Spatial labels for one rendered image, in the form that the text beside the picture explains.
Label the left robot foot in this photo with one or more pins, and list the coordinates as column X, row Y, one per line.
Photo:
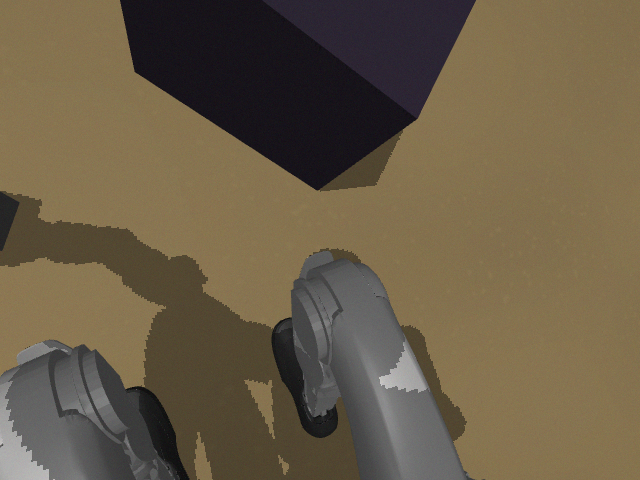
column 160, row 429

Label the right robot foot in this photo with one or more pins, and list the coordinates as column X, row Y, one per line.
column 292, row 376

